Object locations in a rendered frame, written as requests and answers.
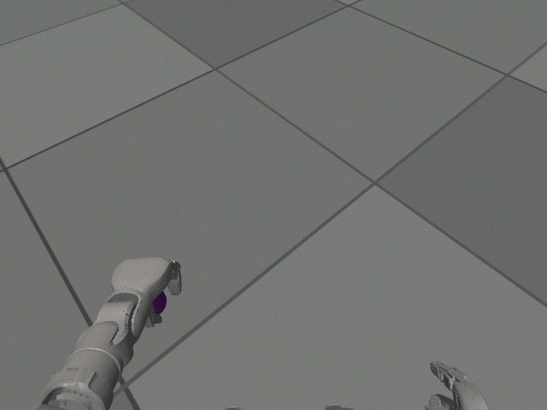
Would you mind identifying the right robot hand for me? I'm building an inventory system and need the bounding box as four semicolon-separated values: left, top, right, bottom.
425;361;491;410

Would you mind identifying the left robot arm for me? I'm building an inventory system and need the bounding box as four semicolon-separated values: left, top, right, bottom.
27;288;151;410

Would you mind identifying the tin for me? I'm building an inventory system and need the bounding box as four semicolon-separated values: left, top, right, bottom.
152;292;167;314

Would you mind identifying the left robot hand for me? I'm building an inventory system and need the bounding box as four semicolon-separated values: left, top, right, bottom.
111;257;182;327

